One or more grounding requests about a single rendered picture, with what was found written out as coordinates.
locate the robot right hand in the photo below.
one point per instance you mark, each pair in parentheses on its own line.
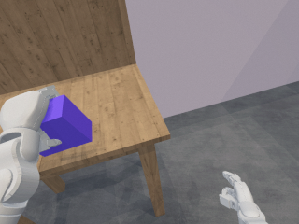
(232,197)

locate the left robot forearm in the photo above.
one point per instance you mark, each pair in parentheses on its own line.
(19,177)

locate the right robot forearm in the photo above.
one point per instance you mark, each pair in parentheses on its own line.
(249,213)

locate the sponge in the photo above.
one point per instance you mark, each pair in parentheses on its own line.
(65,122)

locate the table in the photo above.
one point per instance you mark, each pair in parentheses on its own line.
(85,49)

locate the robot left hand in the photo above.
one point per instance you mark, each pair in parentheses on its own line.
(28,110)

